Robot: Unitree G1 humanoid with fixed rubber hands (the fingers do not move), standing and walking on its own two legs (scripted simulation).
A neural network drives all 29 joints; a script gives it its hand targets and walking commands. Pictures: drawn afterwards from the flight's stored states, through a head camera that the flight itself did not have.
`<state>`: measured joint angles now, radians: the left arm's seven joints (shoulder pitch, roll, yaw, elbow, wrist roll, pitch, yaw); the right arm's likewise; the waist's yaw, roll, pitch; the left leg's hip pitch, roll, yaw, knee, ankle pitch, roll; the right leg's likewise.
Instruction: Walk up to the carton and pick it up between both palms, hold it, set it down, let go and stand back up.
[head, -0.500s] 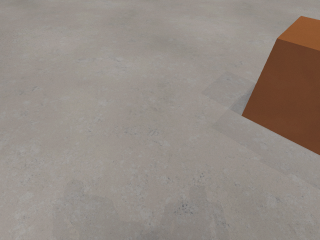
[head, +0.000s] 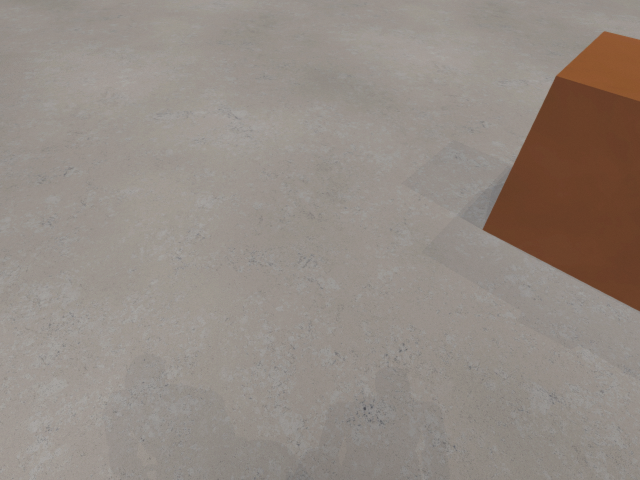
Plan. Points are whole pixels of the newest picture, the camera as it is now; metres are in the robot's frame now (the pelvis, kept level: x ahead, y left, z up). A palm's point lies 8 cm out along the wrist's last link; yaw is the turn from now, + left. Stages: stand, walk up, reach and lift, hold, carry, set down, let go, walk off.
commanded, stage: walk up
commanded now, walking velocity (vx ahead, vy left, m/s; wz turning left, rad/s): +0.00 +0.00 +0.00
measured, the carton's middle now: out of the picture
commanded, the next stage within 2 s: none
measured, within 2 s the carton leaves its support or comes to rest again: neither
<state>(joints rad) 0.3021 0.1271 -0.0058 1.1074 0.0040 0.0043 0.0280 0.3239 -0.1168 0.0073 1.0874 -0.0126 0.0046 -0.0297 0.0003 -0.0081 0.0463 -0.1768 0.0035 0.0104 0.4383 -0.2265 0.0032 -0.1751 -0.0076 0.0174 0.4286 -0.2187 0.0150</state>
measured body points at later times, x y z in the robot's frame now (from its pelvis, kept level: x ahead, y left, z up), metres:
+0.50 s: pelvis +0.05 -0.11 -0.04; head +0.03 -0.13 +0.41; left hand +0.16 +0.16 -0.15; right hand +0.00 -0.38 -0.19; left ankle +0.01 +0.11 -0.74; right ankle +0.08 -0.27 -0.75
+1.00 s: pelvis +0.19 -0.23 -0.02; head +0.20 -0.20 +0.43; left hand +0.36 -0.02 -0.16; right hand +0.13 -0.50 -0.12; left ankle +0.27 -0.15 -0.74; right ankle +0.15 -0.35 -0.66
